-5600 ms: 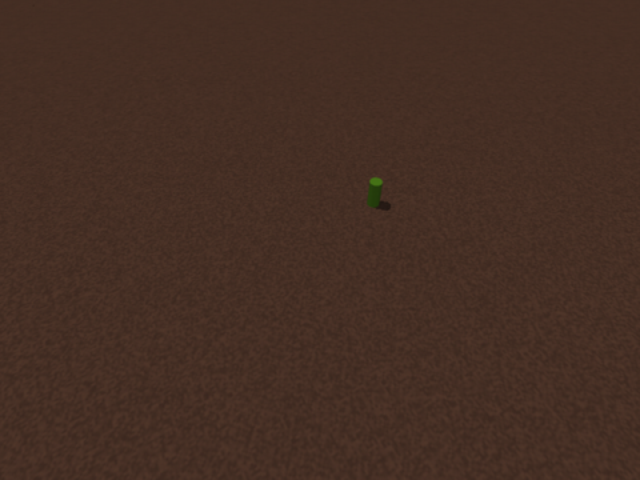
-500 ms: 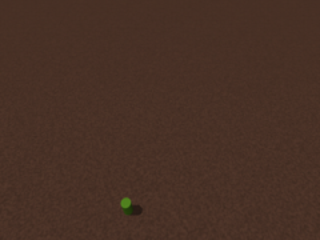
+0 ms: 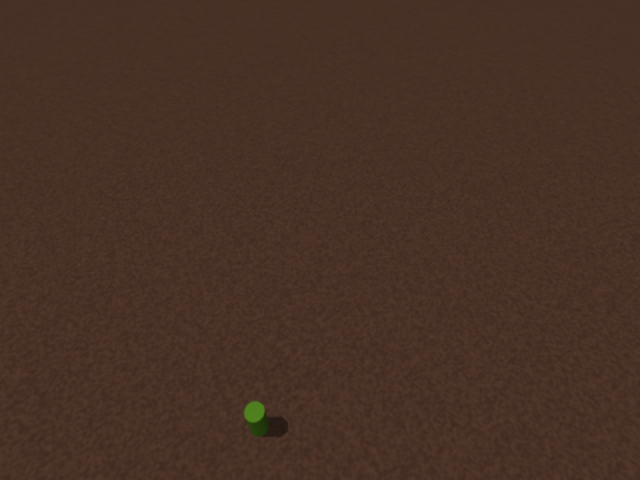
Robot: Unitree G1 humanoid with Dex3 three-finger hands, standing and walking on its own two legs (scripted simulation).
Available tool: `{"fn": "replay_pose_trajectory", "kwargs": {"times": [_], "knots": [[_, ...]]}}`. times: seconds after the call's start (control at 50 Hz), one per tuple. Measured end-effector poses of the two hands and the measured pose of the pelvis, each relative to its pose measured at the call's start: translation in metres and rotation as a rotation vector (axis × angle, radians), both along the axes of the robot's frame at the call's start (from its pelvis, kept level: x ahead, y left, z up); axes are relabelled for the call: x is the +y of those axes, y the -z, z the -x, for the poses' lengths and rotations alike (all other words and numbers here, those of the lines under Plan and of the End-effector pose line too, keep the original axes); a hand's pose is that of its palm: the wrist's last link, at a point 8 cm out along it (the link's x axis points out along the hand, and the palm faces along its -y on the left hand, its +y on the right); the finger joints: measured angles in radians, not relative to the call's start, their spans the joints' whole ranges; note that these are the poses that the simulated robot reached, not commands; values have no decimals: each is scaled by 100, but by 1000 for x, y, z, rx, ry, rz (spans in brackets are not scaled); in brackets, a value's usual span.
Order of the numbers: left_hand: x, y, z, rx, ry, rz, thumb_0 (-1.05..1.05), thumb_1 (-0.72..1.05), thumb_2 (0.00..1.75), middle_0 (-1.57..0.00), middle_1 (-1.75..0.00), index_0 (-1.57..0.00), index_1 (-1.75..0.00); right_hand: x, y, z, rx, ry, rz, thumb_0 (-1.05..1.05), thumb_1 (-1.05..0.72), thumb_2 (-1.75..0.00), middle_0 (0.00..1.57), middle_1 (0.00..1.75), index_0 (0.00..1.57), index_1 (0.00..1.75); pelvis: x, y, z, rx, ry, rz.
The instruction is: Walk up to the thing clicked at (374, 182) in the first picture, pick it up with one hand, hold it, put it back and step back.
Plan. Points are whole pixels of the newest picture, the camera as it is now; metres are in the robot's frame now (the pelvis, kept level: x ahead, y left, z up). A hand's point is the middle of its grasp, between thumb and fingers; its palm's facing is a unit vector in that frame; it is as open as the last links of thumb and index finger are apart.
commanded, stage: walk up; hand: left
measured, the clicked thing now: (257, 419) +0.42 +0.20 -0.71
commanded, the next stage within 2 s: none
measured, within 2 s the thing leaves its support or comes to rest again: neither
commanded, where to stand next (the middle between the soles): +0.09 -0.01 m, yaw +0 degrees
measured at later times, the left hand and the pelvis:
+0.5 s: hand out of the picture +0.12 +0.30 -0.17, palm faces -0.02 -0.93 -0.36, open 7.4 cm; pelvis +0.08 +0.03 +0.00, yaw +1 degrees
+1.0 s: hand (161, 465) +0.18 +0.24 -0.15, palm faces +0.05 -0.92 -0.39, open 7.4 cm; pelvis +0.05 -0.02 -0.02, yaw +4 degrees
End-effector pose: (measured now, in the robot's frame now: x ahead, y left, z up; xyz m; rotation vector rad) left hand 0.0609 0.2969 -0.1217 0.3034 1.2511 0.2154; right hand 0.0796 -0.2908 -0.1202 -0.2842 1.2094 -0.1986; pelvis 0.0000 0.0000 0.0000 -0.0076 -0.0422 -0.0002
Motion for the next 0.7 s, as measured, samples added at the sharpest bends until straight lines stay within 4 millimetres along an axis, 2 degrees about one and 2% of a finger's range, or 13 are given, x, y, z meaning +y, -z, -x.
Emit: {"fn": "replay_pose_trajectory", "kwargs": {"times": [0.06,0.14,0.22,0.3,0.4,0.5,0.62,0.7], "knots": [[-1,-1,-3,-18,9,3,1,90,90,-20,-30,-20,-29,-2,0,-1,-9,-1,-5,1,-90,-90,20,30,20,30,-1,1,-1,-2,-1,-3],[5,-2,-2,-37,2,0,1,90,90,-21,-30,-20,-29,-11,-1,0,4,-5,6,1,-90,-90,20,30,20,30,0,3,-14,5,-5,-4],[22,3,6,-9,-25,-14,1,90,90,-21,-30,-20,-30,-14,-1,-11,41,-24,48,1,-90,-90,20,30,20,30,12,9,-31,-2,-10,19],[43,15,6,79,-38,-18,1,90,90,-21,-30,-20,-30,-3,-5,-29,16,-14,74,1,-90,-90,20,30,20,30,24,14,-50,-16,-1,-6],[48,8,-23,81,-29,-13,1,91,90,-20,-30,-20,-29,7,-17,-35,20,-4,82,1,-90,-90,20,30,20,30,29,4,-68,-14,-18,8],[46,6,-58,51,-8,-17,1,91,90,-20,-30,-20,-29,7,-16,-51,18,-4,91,1,-90,-90,20,30,20,30,25,4,-81,-18,-10,-9],[26,8,-95,6,13,-37,1,91,90,-20,-30,-20,-29,-2,3,-81,-9,-3,57,1,-90,-90,20,30,21,30,9,14,-89,-24,3,-20],[7,6,-110,-24,23,-61,1,91,90,-20,-30,-20,-29,-16,24,-104,-37,2,19,1,-90,-90,20,30,21,30,-6,25,-90,-23,-2,-11]]}}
